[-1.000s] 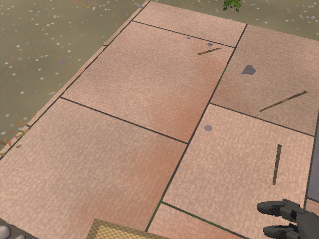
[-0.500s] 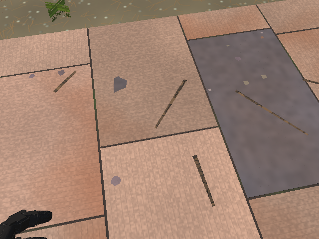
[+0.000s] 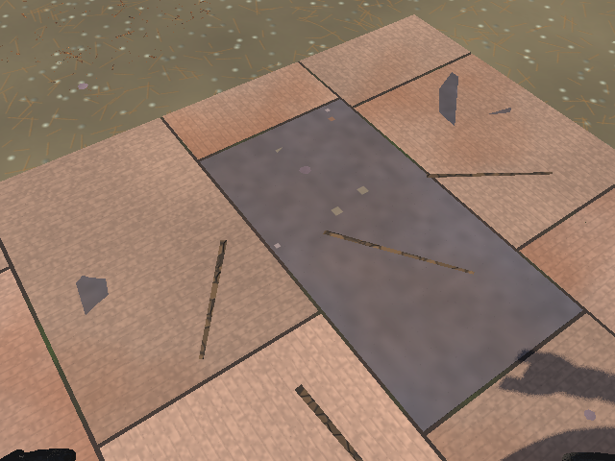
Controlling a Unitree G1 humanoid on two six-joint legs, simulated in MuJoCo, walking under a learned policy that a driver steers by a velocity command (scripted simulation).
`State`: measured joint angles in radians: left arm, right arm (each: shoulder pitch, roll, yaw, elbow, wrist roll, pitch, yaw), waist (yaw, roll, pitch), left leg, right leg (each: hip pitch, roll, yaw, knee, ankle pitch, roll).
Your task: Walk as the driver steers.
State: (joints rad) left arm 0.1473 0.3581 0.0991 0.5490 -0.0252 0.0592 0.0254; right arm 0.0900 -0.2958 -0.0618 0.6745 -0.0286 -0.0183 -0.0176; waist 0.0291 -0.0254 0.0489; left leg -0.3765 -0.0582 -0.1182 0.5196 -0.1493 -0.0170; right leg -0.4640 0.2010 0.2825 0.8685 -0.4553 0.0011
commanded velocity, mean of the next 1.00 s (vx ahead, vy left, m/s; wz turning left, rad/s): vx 0.01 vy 0.00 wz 0.30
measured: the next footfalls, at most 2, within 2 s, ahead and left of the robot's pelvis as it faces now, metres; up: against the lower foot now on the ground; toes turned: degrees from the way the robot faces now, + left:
right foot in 0.32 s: +0.00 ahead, -0.12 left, +0.00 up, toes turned -7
left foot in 0.70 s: +0.03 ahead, +0.14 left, +0.00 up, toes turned +12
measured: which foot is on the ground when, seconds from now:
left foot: down 0.00-0.34, up 0.36-0.68, down 0.70-1.00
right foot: up 0.00-0.30, down 0.32-0.70, up 0.72-1.00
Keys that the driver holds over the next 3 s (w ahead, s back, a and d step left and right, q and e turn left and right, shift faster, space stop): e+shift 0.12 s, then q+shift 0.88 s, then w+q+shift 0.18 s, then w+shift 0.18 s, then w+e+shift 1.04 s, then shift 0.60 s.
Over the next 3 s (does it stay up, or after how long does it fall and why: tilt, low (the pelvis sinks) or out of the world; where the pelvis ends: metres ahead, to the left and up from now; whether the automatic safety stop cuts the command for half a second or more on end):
stays up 1.12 0.46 0.00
